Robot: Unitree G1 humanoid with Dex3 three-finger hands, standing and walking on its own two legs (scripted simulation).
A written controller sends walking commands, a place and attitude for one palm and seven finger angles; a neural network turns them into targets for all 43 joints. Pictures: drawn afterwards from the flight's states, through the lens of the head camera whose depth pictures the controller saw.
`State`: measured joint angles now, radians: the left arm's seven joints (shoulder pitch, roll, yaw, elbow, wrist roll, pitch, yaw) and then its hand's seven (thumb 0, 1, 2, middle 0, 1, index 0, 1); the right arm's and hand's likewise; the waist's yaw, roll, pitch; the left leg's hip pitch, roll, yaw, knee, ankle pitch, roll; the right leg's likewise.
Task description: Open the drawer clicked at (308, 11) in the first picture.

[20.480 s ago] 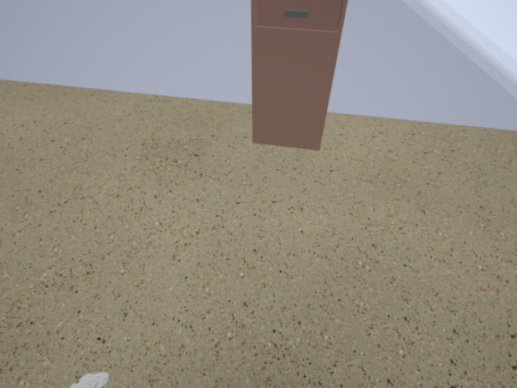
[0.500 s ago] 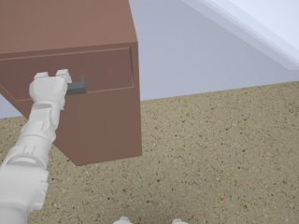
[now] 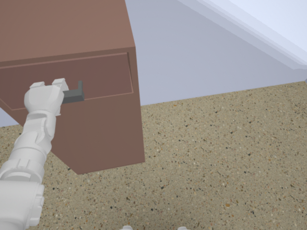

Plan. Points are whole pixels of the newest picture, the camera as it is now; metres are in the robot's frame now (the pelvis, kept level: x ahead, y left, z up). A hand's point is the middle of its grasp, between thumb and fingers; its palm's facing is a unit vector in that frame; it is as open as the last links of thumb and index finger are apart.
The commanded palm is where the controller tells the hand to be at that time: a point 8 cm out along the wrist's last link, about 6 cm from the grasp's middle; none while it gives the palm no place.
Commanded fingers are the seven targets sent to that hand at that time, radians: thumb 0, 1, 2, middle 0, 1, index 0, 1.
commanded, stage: pull the drawer open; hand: left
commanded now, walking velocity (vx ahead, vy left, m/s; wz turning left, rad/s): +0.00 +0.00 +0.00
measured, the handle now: (64, 91) +0.49 +0.26 +0.06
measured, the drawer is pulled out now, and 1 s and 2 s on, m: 0.00 0.01 0.12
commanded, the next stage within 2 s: none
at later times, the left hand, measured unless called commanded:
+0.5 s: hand (54, 109) +0.44 +0.28 +0.03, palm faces -0.01 -0.01 -1.00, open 5.6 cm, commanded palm +0.42 +0.28 +0.08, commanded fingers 0.00 0.90 0.90 -0.40 -1.35 -0.40 -1.35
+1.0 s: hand (54, 113) +0.42 +0.28 +0.03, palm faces -0.01 -0.03 -1.00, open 5.6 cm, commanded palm +0.39 +0.27 +0.08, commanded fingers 0.00 0.90 0.90 -0.40 -1.35 -0.40 -1.35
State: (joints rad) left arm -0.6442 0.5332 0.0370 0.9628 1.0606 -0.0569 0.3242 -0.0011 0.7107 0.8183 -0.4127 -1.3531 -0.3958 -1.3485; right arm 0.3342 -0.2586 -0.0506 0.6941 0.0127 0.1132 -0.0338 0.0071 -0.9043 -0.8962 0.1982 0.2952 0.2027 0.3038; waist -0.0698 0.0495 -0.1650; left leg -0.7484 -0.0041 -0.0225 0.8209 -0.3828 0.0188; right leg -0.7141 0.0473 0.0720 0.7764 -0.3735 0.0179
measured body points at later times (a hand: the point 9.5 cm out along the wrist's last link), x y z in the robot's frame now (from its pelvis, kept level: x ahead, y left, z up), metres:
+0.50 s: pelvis +0.03 +0.00 +0.00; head +0.10 +0.00 +0.45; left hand +0.43 +0.28 +0.09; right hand +0.14 -0.26 -0.12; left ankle +0.00 +0.11 -0.70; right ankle -0.01 -0.14 -0.70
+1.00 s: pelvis +0.01 +0.00 +0.00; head +0.07 -0.01 +0.45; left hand +0.42 +0.28 +0.09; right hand +0.03 -0.28 -0.13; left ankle +0.00 +0.11 -0.70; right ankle -0.01 -0.14 -0.70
